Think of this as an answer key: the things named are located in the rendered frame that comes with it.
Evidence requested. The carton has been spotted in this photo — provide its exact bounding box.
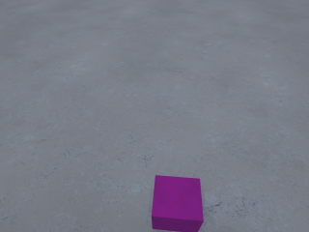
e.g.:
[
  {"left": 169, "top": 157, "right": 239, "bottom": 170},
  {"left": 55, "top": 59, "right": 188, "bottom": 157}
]
[{"left": 152, "top": 175, "right": 204, "bottom": 232}]

